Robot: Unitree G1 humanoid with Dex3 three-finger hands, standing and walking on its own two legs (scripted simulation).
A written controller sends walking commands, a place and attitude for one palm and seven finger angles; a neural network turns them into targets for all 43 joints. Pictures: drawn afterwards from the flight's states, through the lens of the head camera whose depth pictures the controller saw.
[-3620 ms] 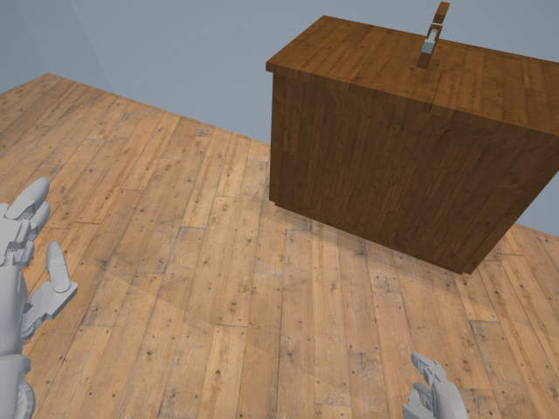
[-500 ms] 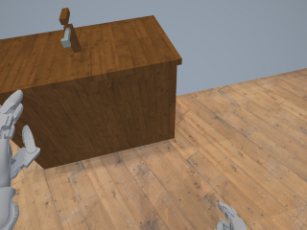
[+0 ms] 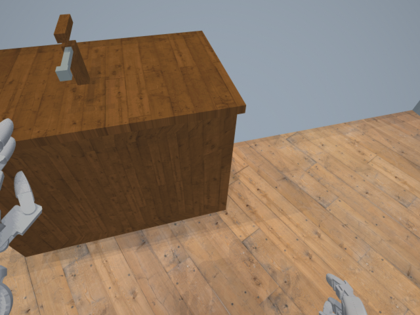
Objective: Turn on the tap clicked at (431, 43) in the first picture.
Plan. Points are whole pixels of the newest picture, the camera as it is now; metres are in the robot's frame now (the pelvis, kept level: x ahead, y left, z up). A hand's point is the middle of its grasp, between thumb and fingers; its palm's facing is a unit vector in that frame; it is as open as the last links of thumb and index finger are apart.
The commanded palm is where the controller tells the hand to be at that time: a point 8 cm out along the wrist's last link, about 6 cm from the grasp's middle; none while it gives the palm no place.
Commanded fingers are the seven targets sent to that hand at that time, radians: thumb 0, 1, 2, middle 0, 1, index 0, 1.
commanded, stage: take the last steps up to it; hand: left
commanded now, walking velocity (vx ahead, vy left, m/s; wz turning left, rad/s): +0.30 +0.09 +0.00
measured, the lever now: (64, 73) +0.62 +0.42 +0.13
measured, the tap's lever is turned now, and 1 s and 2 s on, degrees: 0 0 0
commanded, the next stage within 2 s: come to a stop and stand still in 0.62 s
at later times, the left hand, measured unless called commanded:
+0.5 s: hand (93, 149) +0.33 +0.22 +0.17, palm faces +0.43 -0.81 -0.41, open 7.4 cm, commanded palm +0.26 +0.26 +0.19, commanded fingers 0.00 0.90 0.90 -0.20 -0.30 -0.20 -0.30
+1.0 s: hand (108, 118) +0.40 +0.22 +0.18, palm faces +0.36 -0.83 -0.42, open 7.4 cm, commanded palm +0.34 +0.27 +0.19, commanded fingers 0.00 0.90 0.90 -0.20 -0.30 -0.20 -0.30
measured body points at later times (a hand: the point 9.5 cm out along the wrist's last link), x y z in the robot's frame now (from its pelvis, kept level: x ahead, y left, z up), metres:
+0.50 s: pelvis +0.11 -0.02 +0.01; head +0.14 -0.04 +0.46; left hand +0.30 +0.26 +0.19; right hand +0.27 -0.26 -0.10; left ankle +0.07 +0.11 -0.65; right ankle +0.14 -0.11 -0.72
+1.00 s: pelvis +0.18 -0.01 +0.01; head +0.20 -0.02 +0.46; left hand +0.37 +0.26 +0.20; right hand +0.34 -0.20 -0.09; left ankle +0.19 +0.13 -0.72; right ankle +0.21 -0.09 -0.72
